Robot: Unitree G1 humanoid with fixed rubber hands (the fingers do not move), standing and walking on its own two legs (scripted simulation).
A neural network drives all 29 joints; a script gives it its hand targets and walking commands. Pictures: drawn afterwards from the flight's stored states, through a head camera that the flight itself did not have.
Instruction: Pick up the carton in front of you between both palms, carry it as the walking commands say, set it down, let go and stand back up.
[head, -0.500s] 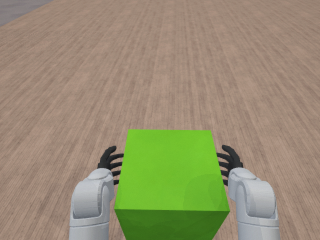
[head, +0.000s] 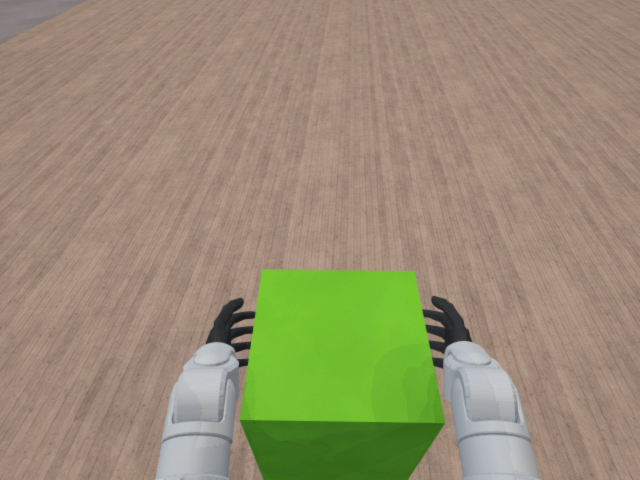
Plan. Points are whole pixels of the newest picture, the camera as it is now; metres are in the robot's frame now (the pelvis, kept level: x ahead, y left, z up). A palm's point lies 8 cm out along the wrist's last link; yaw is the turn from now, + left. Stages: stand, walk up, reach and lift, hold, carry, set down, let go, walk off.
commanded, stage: carry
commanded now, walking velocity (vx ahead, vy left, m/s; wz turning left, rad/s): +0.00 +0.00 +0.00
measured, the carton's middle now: (336, 380) +0.29 +0.00 -0.05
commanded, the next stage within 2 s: hold in 0.76 s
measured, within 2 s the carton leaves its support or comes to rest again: neither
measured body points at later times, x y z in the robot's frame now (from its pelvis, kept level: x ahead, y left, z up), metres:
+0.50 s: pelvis +0.00 -0.01 +0.00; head -0.02 -0.01 +0.45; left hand +0.29 +0.14 +0.03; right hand +0.29 -0.16 +0.03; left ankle +0.05 +0.11 -0.73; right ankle -0.03 -0.10 -0.73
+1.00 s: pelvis -0.02 +0.00 +0.01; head -0.04 +0.01 +0.46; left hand +0.29 +0.10 +0.03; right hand +0.25 -0.19 +0.03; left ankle +0.05 +0.12 -0.73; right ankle -0.03 -0.10 -0.73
